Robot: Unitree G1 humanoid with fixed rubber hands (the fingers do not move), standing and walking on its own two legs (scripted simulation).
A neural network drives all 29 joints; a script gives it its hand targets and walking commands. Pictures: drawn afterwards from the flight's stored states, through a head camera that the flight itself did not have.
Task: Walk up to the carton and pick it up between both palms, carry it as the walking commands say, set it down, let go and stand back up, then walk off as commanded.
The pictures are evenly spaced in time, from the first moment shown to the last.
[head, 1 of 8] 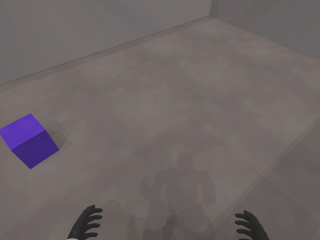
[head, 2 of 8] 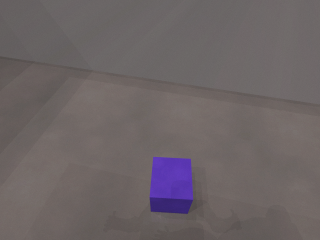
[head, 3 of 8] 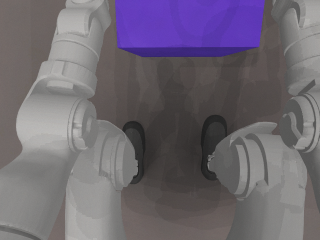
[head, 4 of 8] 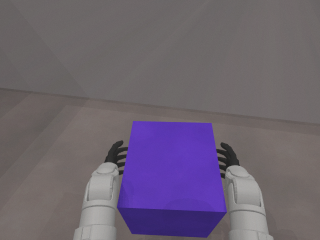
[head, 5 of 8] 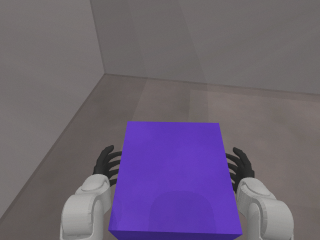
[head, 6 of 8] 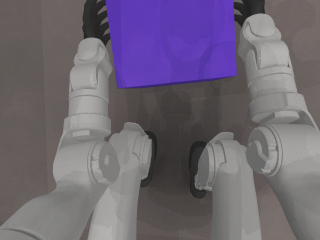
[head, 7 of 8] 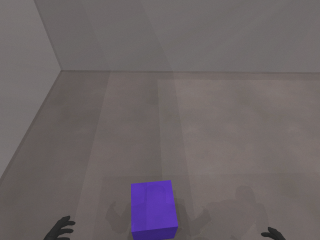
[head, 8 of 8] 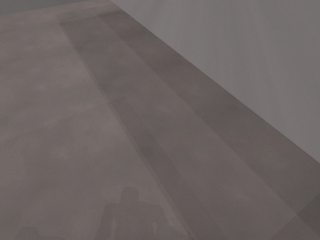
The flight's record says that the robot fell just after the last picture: no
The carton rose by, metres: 0.68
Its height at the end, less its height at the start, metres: +0.00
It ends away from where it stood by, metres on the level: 1.40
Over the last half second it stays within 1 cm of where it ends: yes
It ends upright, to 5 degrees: yes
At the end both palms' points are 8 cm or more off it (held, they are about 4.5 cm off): yes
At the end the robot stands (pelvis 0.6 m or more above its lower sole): yes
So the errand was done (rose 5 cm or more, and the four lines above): yes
